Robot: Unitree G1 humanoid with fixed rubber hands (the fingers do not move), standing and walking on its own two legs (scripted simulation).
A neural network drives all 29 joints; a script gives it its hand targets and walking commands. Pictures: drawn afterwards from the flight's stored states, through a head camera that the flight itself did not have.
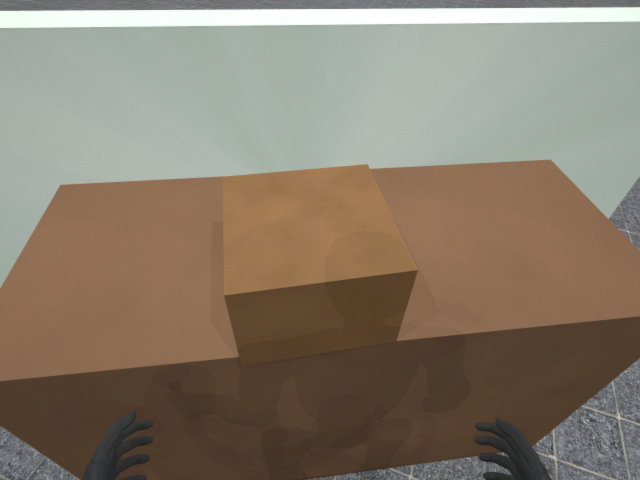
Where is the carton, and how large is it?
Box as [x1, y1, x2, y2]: [223, 164, 417, 365]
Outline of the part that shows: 367,164 223,177 224,297 241,365 396,340 417,269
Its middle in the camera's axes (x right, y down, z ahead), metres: -0.02 +0.03 +0.61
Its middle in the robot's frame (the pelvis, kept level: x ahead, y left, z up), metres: +0.45 +0.03 +0.02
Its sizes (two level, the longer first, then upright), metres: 0.239 0.237 0.171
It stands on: a pedestal, 0.72 m high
